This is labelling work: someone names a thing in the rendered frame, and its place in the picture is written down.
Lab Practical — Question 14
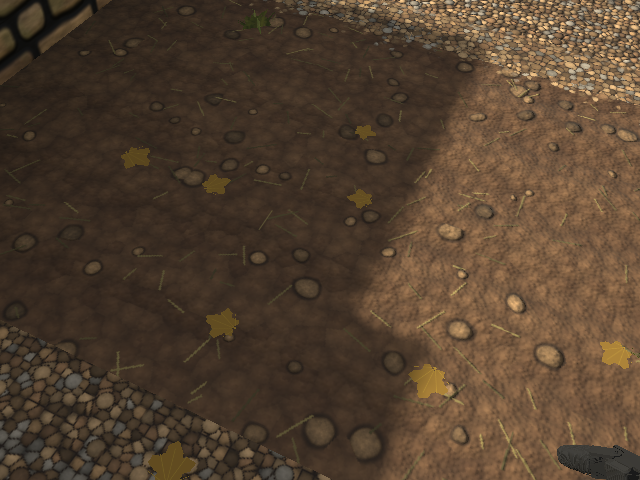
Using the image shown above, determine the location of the right robot hand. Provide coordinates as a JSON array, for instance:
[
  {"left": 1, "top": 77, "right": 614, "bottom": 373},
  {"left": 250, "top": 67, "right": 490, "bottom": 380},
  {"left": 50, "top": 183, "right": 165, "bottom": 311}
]
[{"left": 557, "top": 445, "right": 640, "bottom": 480}]

